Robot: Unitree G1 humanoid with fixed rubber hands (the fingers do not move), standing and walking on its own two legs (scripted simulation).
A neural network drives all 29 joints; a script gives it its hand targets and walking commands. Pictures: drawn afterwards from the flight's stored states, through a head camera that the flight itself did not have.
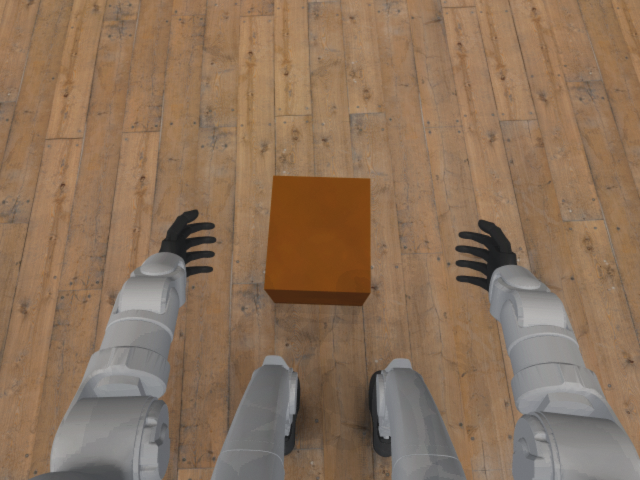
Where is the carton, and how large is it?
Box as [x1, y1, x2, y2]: [264, 176, 370, 305]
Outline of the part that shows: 273,176 264,289 274,302 361,305 370,292 369,179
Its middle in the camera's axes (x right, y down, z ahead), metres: +0.00 +0.00 +1.04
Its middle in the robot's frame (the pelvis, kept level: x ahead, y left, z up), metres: +0.54 +0.04 -0.58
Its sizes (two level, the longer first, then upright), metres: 0.294 0.248 0.210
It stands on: the floor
